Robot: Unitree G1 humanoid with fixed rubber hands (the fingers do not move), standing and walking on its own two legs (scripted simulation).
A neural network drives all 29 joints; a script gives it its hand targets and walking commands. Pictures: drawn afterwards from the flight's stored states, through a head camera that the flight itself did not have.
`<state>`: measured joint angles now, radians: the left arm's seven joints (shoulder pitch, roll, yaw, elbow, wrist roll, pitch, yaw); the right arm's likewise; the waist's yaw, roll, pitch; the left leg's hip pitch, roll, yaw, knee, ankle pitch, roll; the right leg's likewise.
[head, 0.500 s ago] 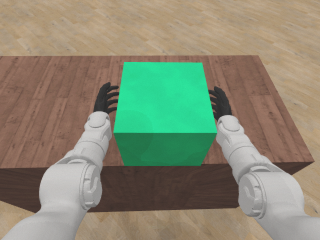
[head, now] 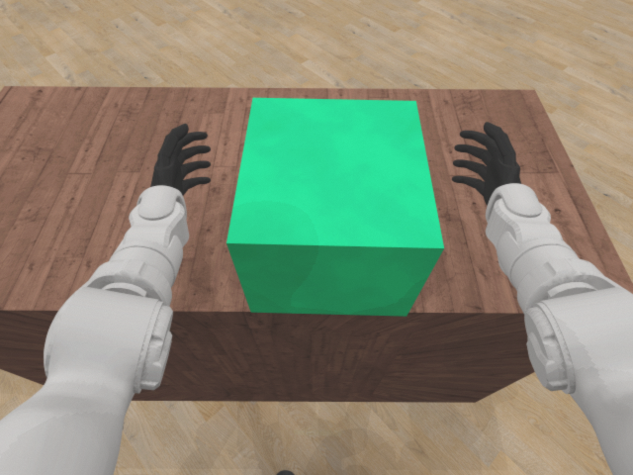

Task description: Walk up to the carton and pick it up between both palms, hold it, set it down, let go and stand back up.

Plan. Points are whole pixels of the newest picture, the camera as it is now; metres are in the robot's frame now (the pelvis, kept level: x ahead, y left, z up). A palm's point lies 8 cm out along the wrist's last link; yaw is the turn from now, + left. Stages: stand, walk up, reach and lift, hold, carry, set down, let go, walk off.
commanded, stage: set down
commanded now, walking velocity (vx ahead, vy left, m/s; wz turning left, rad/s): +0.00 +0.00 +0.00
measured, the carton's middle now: (331, 209) +0.47 +0.01 +0.03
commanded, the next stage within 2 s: none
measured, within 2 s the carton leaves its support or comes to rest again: neither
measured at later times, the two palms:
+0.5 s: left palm (127, 127) +0.46 +0.23 +0.19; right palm (539, 132) +0.46 -0.20 +0.18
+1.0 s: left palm (120, 197) +0.41 +0.24 +0.14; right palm (519, 200) +0.42 -0.20 +0.12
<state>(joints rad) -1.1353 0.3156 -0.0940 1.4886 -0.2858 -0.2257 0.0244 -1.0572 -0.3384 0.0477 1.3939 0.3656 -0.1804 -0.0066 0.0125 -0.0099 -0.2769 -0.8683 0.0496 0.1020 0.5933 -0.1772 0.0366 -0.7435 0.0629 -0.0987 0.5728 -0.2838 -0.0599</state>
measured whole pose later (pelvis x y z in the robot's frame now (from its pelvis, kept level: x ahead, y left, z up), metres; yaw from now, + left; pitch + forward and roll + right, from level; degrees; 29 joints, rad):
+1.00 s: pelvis +0.00 +0.00 +0.03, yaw +1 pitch +10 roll -1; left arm -0.76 0.35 0.02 0.85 -0.22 0.19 -0.01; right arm -0.72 -0.33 0.03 0.90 0.37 0.10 -0.07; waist 0.01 -0.01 -0.13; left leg -0.44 0.02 0.10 0.36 -0.10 0.04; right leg -0.30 0.06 -0.09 0.32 -0.19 -0.05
